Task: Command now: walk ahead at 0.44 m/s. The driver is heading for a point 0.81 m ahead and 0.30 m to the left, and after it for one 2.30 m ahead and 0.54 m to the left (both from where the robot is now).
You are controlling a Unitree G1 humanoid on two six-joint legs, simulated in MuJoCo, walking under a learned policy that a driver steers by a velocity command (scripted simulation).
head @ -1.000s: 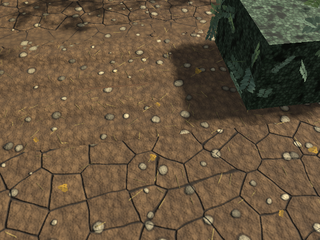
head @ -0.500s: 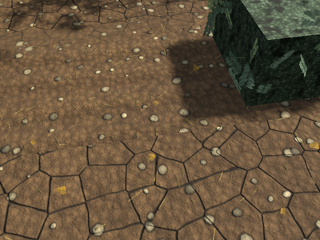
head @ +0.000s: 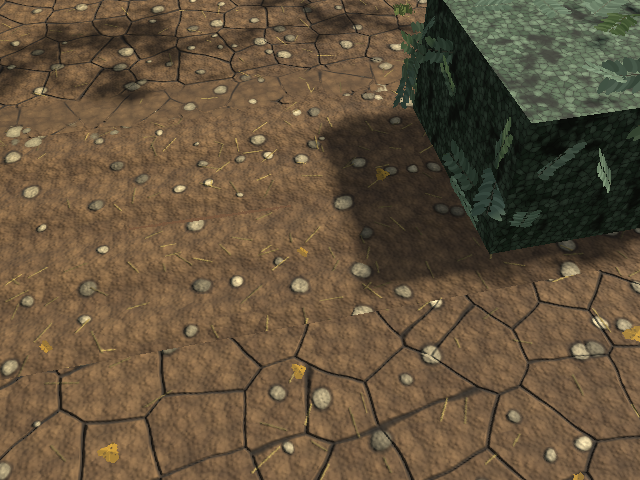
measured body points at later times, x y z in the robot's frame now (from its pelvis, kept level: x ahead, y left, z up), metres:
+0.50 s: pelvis +0.26 -0.02 -0.07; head +0.28 +0.00 +0.38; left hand +0.12 +0.13 -0.22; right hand +0.49 -0.18 -0.18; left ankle +0.44 +0.13 -0.78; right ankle +0.13 -0.13 -0.74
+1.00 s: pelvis +0.43 -0.03 -0.17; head +0.45 -0.03 +0.28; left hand +0.51 +0.28 -0.25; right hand +0.67 -0.24 -0.28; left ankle +0.43 +0.09 -0.89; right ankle +0.55 -0.11 -0.90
